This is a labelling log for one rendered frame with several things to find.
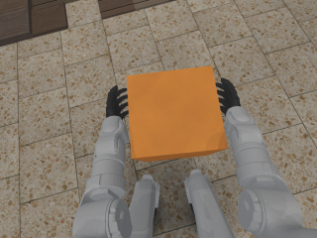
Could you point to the carton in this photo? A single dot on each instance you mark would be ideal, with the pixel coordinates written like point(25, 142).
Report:
point(174, 114)

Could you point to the left robot thigh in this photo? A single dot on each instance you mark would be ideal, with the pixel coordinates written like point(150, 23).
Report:
point(144, 202)

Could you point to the left robot hand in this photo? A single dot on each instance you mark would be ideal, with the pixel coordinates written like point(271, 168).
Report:
point(112, 103)

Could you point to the left robot upper arm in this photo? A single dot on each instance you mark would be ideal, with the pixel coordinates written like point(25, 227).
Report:
point(105, 218)

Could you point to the right robot hand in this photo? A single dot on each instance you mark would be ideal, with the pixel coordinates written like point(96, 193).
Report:
point(230, 95)

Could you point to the left robot forearm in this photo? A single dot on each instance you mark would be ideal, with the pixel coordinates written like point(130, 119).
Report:
point(108, 166)

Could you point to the right robot upper arm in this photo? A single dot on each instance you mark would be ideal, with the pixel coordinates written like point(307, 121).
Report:
point(271, 213)

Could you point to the robot thigh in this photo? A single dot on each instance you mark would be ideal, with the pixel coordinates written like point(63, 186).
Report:
point(209, 216)
point(144, 202)

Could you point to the right robot forearm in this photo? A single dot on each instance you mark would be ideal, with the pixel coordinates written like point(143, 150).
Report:
point(254, 165)

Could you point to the right robot thigh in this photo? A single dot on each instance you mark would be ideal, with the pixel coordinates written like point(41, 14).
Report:
point(209, 216)

